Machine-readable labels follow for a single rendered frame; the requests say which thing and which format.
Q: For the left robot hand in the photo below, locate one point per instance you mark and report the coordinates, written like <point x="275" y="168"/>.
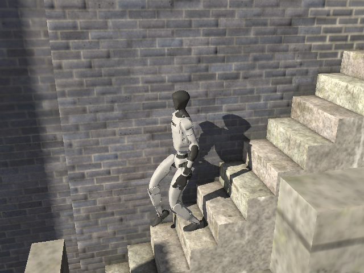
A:
<point x="181" y="180"/>

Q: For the left robot thigh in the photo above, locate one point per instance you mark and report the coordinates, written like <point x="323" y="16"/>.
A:
<point x="174" y="193"/>

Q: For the robot right shin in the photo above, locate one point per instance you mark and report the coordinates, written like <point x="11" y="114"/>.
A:
<point x="156" y="201"/>

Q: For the left robot forearm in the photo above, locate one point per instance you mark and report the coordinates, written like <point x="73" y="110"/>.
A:
<point x="190" y="160"/>

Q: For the left robot upper arm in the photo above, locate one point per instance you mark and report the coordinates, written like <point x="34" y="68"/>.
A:
<point x="187" y="126"/>

